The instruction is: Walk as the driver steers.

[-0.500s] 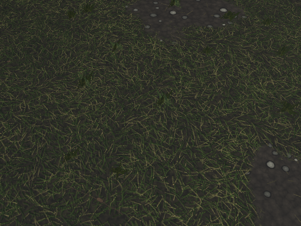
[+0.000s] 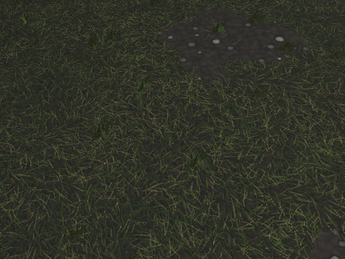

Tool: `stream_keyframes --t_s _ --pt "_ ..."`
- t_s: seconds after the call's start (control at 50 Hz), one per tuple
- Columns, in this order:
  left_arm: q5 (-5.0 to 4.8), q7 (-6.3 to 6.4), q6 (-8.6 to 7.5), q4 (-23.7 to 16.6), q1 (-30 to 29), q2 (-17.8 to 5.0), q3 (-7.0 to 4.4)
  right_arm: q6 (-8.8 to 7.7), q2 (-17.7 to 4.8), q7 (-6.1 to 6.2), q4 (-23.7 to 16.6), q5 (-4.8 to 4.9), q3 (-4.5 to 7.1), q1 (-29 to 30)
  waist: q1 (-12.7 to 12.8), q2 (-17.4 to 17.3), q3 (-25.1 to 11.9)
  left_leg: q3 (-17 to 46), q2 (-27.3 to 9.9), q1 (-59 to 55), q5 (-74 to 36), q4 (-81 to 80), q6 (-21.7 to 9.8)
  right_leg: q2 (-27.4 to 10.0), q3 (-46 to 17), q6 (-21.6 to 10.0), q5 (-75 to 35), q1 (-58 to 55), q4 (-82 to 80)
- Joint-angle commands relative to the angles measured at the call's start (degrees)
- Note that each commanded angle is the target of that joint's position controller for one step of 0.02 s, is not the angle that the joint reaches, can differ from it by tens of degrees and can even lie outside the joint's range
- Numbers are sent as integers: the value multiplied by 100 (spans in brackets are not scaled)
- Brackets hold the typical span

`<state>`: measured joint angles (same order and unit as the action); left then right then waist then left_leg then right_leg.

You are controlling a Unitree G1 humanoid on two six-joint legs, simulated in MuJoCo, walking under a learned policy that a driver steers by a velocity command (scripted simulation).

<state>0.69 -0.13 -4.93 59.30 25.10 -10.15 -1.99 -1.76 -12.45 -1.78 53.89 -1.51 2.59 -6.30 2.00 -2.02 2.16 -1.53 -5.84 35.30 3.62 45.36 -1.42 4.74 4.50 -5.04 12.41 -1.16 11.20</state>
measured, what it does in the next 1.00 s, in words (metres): walks ahead, turning right: left foot, then right foot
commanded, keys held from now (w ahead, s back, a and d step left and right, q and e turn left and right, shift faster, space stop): w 0.06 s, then w+e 0.94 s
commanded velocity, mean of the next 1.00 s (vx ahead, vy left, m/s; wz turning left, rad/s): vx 0.50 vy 0.00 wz -0.42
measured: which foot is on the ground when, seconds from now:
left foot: up 0.00-0.16, down 0.18-0.76, up 0.78-1.00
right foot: down 0.00-0.18, up 0.20-0.72, down 0.74-1.00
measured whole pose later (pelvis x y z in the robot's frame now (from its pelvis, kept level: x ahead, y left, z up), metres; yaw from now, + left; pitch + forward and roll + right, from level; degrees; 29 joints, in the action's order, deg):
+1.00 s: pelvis +0.50 -0.07 +0.00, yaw -29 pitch +0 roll +0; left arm -0.1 -0.2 -2.4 53.0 18.8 -15.1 -4.4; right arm -2.0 -14.1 -0.7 45.8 -2.6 3.1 -7.4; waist 1.6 -1.5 3.3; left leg 2.1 -8.0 35.5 13.5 59.3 2.7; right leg 8.7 -1.2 -8.6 11.2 7.5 18.6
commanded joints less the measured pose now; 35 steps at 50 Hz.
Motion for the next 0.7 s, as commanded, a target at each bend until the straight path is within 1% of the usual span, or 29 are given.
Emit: stream_keyframes --t_s 0.02,0.08,0.1,0.12,0.14,0.16,0.18,0.2,0.22,0.24,0.26,0.28,0.3,0.32,0.34,0.38,0.42,0.46,0.52,0.56,0.6,0.62,0.64,0.66,0.68,0.7 --pt "10 46 -64 -105 315 -777 -126 -81 -171 -8 -490 32 -28 745 73 584 407 -263 189 71 -311 -710 -20 -1537 -709 -593 -2332 131 -381" --pt "59 90 -37 14 467 -819 -135 -123 -263 4 -647 23 -13 1003 113 575 480 -247 262 -20 -97 -1053 -181 -1747 -797 -625 -2792 -276 -169" --pt "72 108 -22 33 429 -849 -142 -150 -309 10 -682 27 5 977 49 569 475 -217 304 -106 74 -1159 -244 -1802 -852 -617 -3097 -402 -9" --pt "84 123 -7 19 306 -901 -152 -182 -358 26 -669 34 27 820 -72 582 403 -213 389 -380 283 -1308 -315 -1811 -859 -574 -3585 -457 237" --pt "90 130 0 -7 162 -961 -166 -218 -430 66 -574 39 66 439 -261 603 216 -252 554 -947 507 -1445 -388 -1767 -843 -495 -4300 -409 669" --pt "79 113 12 -31 28 -1004 -174 -269 -523 117 -342 28 125 -300 -577 523 -158 -324 727 -1856 477 -1765 -478 -1607 -769 -409 -4675 -265 1481" --pt "33 83 11 -90 -24 -932 -145 -341 -759 187 -54 -64 222 -1285 -937 292 -750 -42 441 -3303 333 -1970 -638 -1314 -605 -297 -3930 455 2674" --pt "-112 42 2 -322 205 -516 -33 -379 -1350 270 -9 -229 364 -2100 -1018 -536 -1621 1878 -1189 -4930 1111 -2201 -988 -760 -308 -106 -1455 1944 4562" --pt "-191 71 57 -259 747 -361 -49 -297 -1555 213 -38 -158 412 -1955 -712 -1203 -1982 3814 -2124 -5381 1253 -2937 -1437 -41 -428 -51 1919 3241 5855" --pt "-47 103 131 -241 236 -854 -184 -242 -1075 192 -161 -11 312 -1336 -551 -218 -1156 3213 -1774 -4530 1909 -3068 -1195 -507 -831 -126 1367 3489 6094" --pt "-30 54 124 -321 -95 -765 -194 -261 -672 175 -270 32 201 -792 -400 -61 -464 2381 -1518 -3661 1829 -3329 -1019 -710 -824 -119 829 3451 5881" --pt "-19 24 149 -335 -208 -617 -186 -296 -481 171 -288 23 147 -569 -274 -72 -165 1769 -1265 -3149 1421 -3534 -835 -872 -779 -96 551 3283 5673" --pt "60 -18 220 -334 -234 -582 -204 -334 -381 205 -242 46 114 -572 -176 -183 7 1266 -1064 -2817 997 -3628 -695 -967 -751 -52 424 3137 5537" --pt "100 -69 303 -332 -163 -490 -200 -378 -323 231 -186 62 93 -644 -81 -271 15 920 -959 -2646 718 -3692 -616 -1007 -716 6 331 3001 5483" --pt "103 -102 363 -363 -209 -435 -204 -438 -323 238 -134 74 92 -798 -58 -233 -5 716 -931 -2615 408 -3727 -614 -1006 -680 38 242 2999 5487" --pt "97 -151 441 -499 -493 -388 -214 -519 -429 252 -58 105 122 -1014 -18 -181 58 302 -900 -2698 3 -3804 -609 -1066 -614 102 -69 3349 5409" --pt "94 -186 486 -654 -889 -405 -218 -539 -458 262 -12 81 131 -1198 -58 -170 157 -28 -851 -2809 -213 -3857 -597 -1124 -552 163 -460 3756 5214" --pt "85 -222 492 -821 -1302 -412 -207 -535 -428 271 41 67 118 -1369 -118 -161 263 -311 -783 -2914 -435 -3882 -585 -1125 -469 210 -840 4010 4783" --pt "84 -273 465 -1057 -1903 -349 -144 -527 -453 294 92 63 106 -1524 -221 -133 376 -717 -709 -3077 -967 -3816 -540 -1025 -212 229 -1258 3933 3757" --pt "105 -300 461 -1217 -2276 -319 -98 -513 -527 324 148 62 119 -1716 -326 -154 408 -908 -794 -3341 -1346 -3760 -530 -958 35 161 -1325 3835 3223" --pt "122 -321 451 -1359 -2548 -348 -81 -468 -580 351 222 46 134 -1925 -407 -149 438 -1063 -907 -3741 -1753 -3603 -534 -879 216 34 -1151 3807 2871" --pt "134 -329 444 -1409 -2611 -375 -85 -433 -605 368 249 37 141 -1986 -407 -163 433 -1141 -956 -3941 -2078 -3465 -530 -820 285 -47 -975 3763 2745" --pt "140 -330 440 -1433 -2595 -407 -98 -398 -644 386 253 27 150 -1977 -356 -199 392 -1240 -989 -4088 -2675 -3250 -517 -718 363 -146 -754 3613 2633" --pt "143 -319 441 -1428 -2504 -452 -120 -365 -715 403 244 18 167 -1939 -279 -271 296 -1337 -1010 -4208 -3497 -2945 -503 -561 469 -260 -476 3373 2574" --pt "149 -297 446 -1391 -2316 -515 -152 -328 -808 418 231 11 193 -1896 -175 -366 155 -1408 -1035 -4309 -4307 -2535 -495 -378 568 -384 -145 3083 2558" --pt "149 -270 440 -1305 -1962 -597 -200 -275 -905 420 210 4 222 -1849 -16 -412 -53 -1449 -1051 -4366 -4881 -1910 -504 -179 627 -519 175 2696 2496"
